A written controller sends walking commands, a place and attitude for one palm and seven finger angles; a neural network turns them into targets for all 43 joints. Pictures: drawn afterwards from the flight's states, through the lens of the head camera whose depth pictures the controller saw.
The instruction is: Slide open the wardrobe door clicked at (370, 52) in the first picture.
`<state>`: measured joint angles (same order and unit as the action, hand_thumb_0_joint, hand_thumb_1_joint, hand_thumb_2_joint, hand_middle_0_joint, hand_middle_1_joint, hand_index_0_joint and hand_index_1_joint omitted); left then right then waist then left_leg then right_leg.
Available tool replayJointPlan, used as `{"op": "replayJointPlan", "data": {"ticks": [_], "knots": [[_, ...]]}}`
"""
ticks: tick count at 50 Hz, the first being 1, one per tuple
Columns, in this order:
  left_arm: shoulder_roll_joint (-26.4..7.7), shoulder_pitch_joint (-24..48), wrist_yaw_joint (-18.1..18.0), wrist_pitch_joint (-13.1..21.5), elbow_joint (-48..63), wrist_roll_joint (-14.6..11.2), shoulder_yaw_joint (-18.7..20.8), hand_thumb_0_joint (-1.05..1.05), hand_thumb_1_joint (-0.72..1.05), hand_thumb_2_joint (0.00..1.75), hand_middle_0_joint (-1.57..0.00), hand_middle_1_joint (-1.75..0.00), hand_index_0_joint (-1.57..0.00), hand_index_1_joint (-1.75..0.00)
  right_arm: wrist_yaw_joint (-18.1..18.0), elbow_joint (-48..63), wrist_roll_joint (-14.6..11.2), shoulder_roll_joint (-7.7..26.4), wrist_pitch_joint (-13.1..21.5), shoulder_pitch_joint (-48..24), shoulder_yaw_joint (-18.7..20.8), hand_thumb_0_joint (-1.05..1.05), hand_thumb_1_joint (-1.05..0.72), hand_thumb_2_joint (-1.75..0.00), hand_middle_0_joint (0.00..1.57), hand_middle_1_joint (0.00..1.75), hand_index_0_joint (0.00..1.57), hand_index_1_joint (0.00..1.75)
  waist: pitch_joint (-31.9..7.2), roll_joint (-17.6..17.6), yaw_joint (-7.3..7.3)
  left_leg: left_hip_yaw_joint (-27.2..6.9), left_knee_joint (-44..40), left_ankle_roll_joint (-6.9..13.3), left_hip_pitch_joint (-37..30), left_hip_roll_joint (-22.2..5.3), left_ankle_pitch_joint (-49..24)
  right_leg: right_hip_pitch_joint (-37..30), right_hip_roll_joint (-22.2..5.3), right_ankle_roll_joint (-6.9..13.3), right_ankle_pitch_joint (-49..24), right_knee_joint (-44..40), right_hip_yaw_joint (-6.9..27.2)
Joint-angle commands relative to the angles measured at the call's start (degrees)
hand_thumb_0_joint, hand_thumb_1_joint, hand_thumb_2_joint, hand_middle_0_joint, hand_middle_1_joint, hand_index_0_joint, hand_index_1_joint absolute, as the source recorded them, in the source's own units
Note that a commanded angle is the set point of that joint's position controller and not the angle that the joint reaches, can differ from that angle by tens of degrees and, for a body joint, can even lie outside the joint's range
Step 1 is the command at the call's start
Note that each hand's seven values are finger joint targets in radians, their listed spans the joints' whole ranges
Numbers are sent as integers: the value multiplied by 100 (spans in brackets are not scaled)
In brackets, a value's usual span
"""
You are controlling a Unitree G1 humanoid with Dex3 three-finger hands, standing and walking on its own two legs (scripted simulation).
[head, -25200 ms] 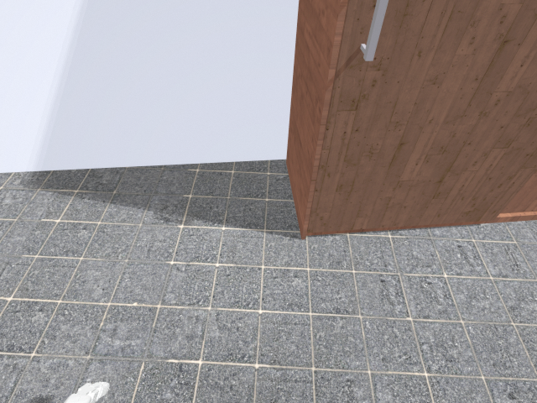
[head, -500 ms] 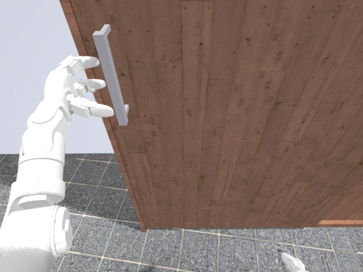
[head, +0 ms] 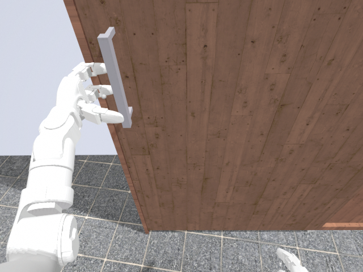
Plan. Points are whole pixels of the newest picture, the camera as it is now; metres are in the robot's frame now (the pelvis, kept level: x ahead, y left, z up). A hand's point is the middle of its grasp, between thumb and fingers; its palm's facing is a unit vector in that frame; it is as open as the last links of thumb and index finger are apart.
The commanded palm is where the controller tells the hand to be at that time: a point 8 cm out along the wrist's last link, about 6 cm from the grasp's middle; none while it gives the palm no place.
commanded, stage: slide the fingers in behind the handle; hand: left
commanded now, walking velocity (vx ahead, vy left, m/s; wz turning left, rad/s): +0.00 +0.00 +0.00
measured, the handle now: (119, 82) +0.47 +0.17 +0.21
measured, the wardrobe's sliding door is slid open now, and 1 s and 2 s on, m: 0.00 0.00 0.00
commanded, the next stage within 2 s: grip the handle and tug to test in 1.42 s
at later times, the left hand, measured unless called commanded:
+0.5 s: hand (114, 94) +0.41 +0.16 +0.22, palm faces +0.05 -1.00 +0.00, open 14.0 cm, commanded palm +0.38 +0.22 +0.21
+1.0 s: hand (121, 96) +0.41 +0.15 +0.22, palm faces +0.06 -1.00 +0.01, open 14.0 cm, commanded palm +0.38 +0.20 +0.21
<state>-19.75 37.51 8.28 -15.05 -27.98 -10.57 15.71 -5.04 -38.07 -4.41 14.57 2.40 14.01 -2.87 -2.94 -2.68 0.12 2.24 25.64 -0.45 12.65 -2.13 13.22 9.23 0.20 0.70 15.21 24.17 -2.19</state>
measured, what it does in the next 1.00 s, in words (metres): stands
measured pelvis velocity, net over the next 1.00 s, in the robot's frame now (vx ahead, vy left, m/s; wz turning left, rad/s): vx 0.00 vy -0.01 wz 0.01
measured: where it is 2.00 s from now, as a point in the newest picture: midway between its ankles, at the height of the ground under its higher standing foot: outside the picture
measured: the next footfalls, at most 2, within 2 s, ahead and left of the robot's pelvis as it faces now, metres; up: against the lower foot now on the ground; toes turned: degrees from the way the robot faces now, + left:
none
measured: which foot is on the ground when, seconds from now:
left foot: down 0.00-1.00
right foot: down 0.00-1.00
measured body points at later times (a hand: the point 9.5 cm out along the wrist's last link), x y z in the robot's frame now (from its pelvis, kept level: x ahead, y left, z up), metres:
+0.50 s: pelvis +0.00 -0.01 +0.00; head -0.02 -0.02 +0.45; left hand +0.40 +0.22 +0.22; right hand +0.16 -0.24 -0.10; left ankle +0.00 +0.13 -0.74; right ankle -0.03 -0.11 -0.74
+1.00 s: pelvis +0.00 -0.01 +0.00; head -0.02 -0.03 +0.45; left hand +0.40 +0.20 +0.22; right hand +0.16 -0.25 -0.10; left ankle +0.00 +0.13 -0.74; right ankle -0.03 -0.11 -0.74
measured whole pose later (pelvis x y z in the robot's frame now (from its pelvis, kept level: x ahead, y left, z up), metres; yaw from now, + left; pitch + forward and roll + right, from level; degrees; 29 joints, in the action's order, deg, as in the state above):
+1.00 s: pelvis +0.00 -0.01 +0.00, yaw +1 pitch -1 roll +0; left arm -15.5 39.4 3.9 -17.9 -26.5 -10.4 11.9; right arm -5.6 -39.0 -3.7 14.1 1.1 11.5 -3.2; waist -2.4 -2.4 -0.2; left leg 1.3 24.3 -1.1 11.3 -2.4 12.2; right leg 7.7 0.6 1.4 14.8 23.2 -3.1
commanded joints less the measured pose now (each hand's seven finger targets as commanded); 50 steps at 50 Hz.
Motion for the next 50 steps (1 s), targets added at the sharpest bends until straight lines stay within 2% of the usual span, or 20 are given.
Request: {"op": "replayJointPlan", "data": {"ticks": [1,4,7,9,13,15,17,19,20,26,27,29,30,33,39,40,41,45,47,50], "knots": [[-1125,2788,-63,375,1646,-146,126,0,-50,30,-30,-120,-30,-120,-74,875,12,690,281,-702,254,0,-90,-90,20,30,20,30,-1536,147,-30,-172,-124,313,-1093,119,-1595,-50,77,38,-1884,-281,-2],[-919,2939,-85,296,1641,-152,-17,0,-50,30,-30,-120,-30,-120,-91,833,27,676,284,-706,241,0,-90,-90,20,30,20,30,-1493,205,11,-194,-121,303,-1117,131,-1543,32,79,33,-1856,-291,-15],[-1110,2822,-132,171,1486,-121,135,0,-50,30,-30,-120,-30,-120,-107,809,37,681,237,-752,223,0,-90,-90,20,30,20,30,-1489,176,-58,-179,-144,307,-1054,155,-1516,-48,49,35,-1849,-323,6],[-976,2871,-155,101,1400,-95,30,0,-50,30,-30,-120,-30,-120,-113,809,39,647,205,-785,203,0,-90,-90,20,30,20,30,-1411,85,-38,-179,-152,293,-1017,161,-1457,4,40,39,-1783,-337,12],[-838,3070,-193,113,1419,-83,-110,0,-50,30,-30,-120,-30,-120,-117,804,49,643,180,-795,210,0,-90,-90,20,30,20,30,-1428,130,22,-180,-139,301,-1083,160,-1502,3,33,35,-1848,-343,11],[-938,2853,-194,165,1426,-122,13,0,-50,30,-30,-120,-30,-120,-108,821,59,665,174,-783,227,0,-90,-90,20,30,20,30,-1550,352,-49,-191,-130,309,-1096,159,-1614,-143,38,29,-1986,-330,5],[-983,2965,-203,233,1619,-124,66,0,-50,30,-30,-120,-30,-120,-109,858,67,634,175,-825,217,0,-90,-90,20,30,20,30,-1727,218,-74,-177,-126,305,-1130,180,-1716,-261,28,38,-2130,-281,21],[-739,2951,-227,251,1649,-104,-97,0,-50,30,-30,-120,-30,-120,-87,857,67,596,184,-843,212,0,-90,-90,20,30,20,30,-1680,90,-60,-152,-110,302,-1170,184,-1803,-232,34,48,-2228,-260,13],[-792,2767,-243,253,1587,-107,-38,0,-50,30,-30,-120,-30,-120,-76,849,67,624,177,-807,232,0,-90,-90,20,30,20,30,-1651,240,-75,-160,-108,304,-1174,164,-1817,-238,38,36,-2213,-282,0],[-869,2568,-311,85,1558,-100,82,0,-50,30,-30,-120,-30,-120,-74,864,58,625,111,-896,221,0,-90,-90,20,30,20,30,-1414,280,-146,-106,-186,322,-980,175,-1609,-265,19,15,-2084,-349,28],[-820,2697,-316,71,1574,-82,1,0,-50,30,-30,-120,-30,-120,-79,845,56,628,107,-893,212,0,-90,-90,20,30,20,30,-1360,307,-94,-111,-190,322,-964,178,-1557,-230,21,18,-2035,-355,24],[-735,2807,-335,94,1807,-63,-64,0,-50,30,-30,-120,-30,-120,-72,866,65,612,123,-897,223,0,-90,-90,20,30,20,30,-1477,218,-88,-110,-178,323,-1060,178,-1679,-268,28,33,-2148,-327,28],[-790,2610,-356,121,1835,-71,23,0,-50,30,-30,-120,-30,-120,-65,886,70,621,124,-893,244,0,-90,-90,20,30,20,30,-1555,314,-147,-115,-168,322,-1095,165,-1756,-346,36,32,-2177,-320,13],[-599,2798,-368,148,1939,-99,-134,0,-50,30,-30,-120,-30,-120,-72,865,71,591,142,-917,229,0,-90,-90,20,30,20,30,-1547,288,-72,-108,-165,325,-1108,188,-1670,-286,44,18,-2143,-330,20],[-573,2886,-426,32,1694,-68,-184,0,-50,30,-30,-120,-30,-120,-92,786,76,595,144,-924,215,0,-90,-90,20,30,20,30,-1360,310,-38,-103,-194,337,-1025,197,-1383,-134,34,-3,-1838,-427,53],[-702,2766,-433,25,1498,-57,-82,0,-50,30,-30,-120,-30,-120,-97,741,84,629,133,-887,230,0,-90,-90,20,30,20,30,-1268,436,-60,-106,-208,339,-983,176,-1334,-134,28,-12,-1766,-464,48],[-706,2854,-429,26,1498,-48,-108,0,-50,30,-30,-120,-30,-120,-105,745,72,622,123,-910,217,0,-90,-90,20,30,20,30,-1243,357,-38,-98,-224,343,-954,181,-1267,-108,16,-16,-1704,-477,72],[-710,2930,-440,110,1507,-60,-101,0,-50,30,-30,-120,-30,-120,-99,759,92,621,135,-895,218,0,-90,-90,20,30,20,30,-1385,314,-71,-117,-221,331,-989,189,-1327,-198,16,5,-1738,-448,62],[-533,3116,-438,139,1453,-69,-239,0,-50,30,-30,-120,-30,-120,-98,749,83,571,164,-906,211,0,-90,-90,20,30,20,30,-1407,240,-9,-116,-182,340,-1018,205,-1321,-121,16,-4,-1767,-449,81],[-738,3069,-481,201,1316,-37,-83,0,-50,30,-30,-120,-30,-120,-100,710,101,617,146,-832,231,0,-90,-90,20,30,20,30,-1462,328,-38,-125,-198,328,-1004,183,-1346,-187,18,0,-1774,-440,68]]}}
